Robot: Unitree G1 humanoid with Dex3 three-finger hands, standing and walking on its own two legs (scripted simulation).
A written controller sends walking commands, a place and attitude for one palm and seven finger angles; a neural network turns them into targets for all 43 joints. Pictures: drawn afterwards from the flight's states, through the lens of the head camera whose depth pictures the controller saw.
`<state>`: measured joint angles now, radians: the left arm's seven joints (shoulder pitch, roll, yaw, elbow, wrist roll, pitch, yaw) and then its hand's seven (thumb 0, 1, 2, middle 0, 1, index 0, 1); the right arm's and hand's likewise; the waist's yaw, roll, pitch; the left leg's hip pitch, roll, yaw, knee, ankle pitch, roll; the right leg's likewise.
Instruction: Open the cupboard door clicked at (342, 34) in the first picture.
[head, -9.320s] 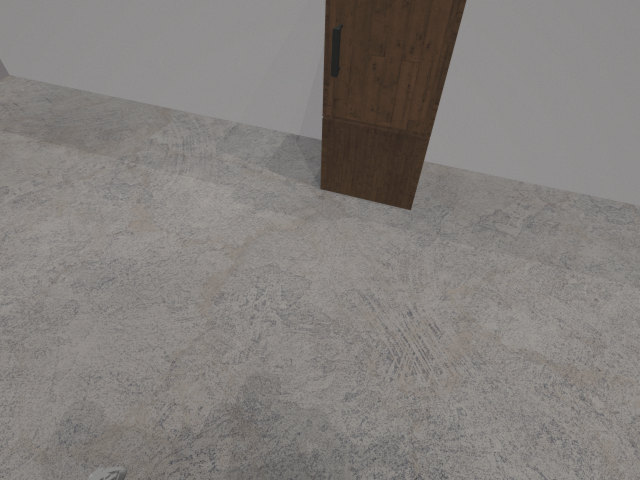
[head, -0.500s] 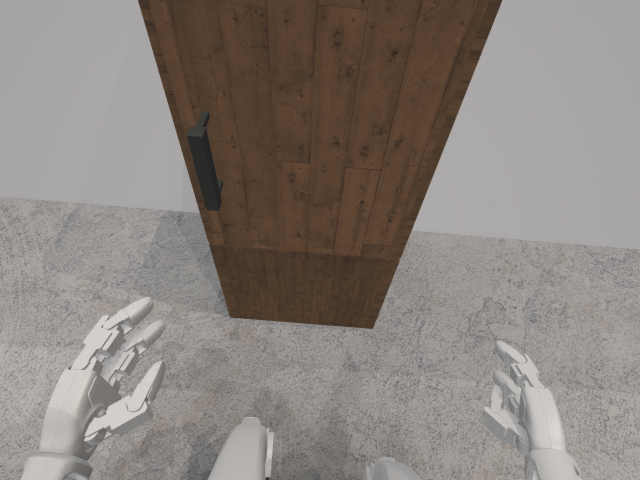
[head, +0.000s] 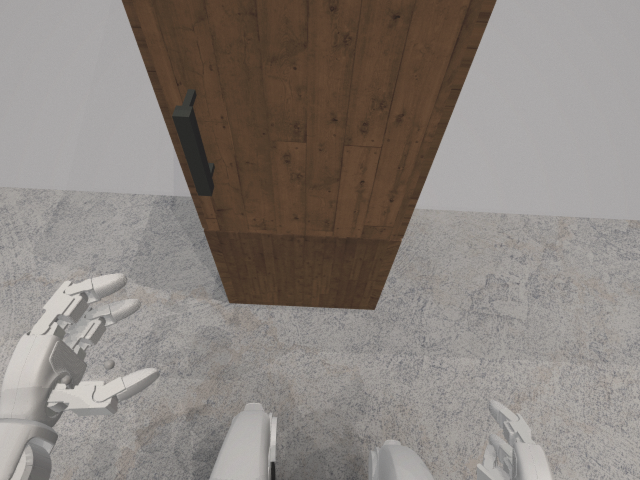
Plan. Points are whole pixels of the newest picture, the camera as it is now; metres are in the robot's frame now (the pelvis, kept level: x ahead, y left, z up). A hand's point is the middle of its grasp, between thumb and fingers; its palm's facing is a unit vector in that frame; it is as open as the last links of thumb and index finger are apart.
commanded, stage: raise the hand with hooked fingers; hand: left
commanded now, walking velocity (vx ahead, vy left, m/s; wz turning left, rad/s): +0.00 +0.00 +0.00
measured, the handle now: (198, 145) +0.57 +0.23 +0.04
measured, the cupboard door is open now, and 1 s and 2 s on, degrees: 0 0 0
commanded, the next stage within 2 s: move the hooked fingers beside the handle in 1.22 s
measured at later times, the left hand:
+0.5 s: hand (78, 342) +0.25 +0.28 +0.05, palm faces +0.04 -1.00 -0.06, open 13.8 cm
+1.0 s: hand (91, 311) +0.28 +0.28 +0.05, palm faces +0.02 -1.00 -0.04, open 14.0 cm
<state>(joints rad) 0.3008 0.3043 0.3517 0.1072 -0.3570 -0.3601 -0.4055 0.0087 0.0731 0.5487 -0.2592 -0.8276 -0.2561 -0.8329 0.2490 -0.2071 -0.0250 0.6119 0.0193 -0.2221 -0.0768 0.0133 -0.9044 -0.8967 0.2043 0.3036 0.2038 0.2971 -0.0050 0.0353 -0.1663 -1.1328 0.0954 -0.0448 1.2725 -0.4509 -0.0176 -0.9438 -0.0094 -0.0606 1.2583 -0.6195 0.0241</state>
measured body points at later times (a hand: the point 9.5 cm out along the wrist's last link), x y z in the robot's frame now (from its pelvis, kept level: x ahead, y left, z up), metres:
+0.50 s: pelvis +0.00 +0.02 +0.01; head +0.07 +0.05 +0.45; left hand +0.24 +0.34 +0.06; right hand +0.18 -0.22 -0.06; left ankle +0.08 +0.13 -0.62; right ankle +0.00 -0.14 -0.62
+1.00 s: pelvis +0.00 +0.01 +0.00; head +0.08 +0.04 +0.45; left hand +0.28 +0.34 +0.05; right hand +0.15 -0.25 -0.07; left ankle +0.08 +0.13 -0.62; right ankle +0.00 -0.14 -0.62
